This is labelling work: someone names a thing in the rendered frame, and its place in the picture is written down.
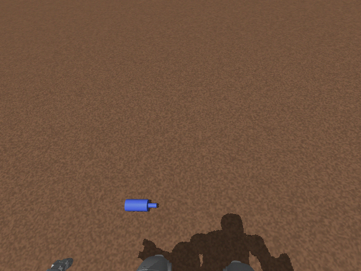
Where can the bottle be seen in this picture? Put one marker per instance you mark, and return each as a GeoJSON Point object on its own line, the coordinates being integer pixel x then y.
{"type": "Point", "coordinates": [142, 205]}

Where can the left robot hand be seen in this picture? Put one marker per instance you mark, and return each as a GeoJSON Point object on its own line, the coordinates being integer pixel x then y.
{"type": "Point", "coordinates": [61, 265]}

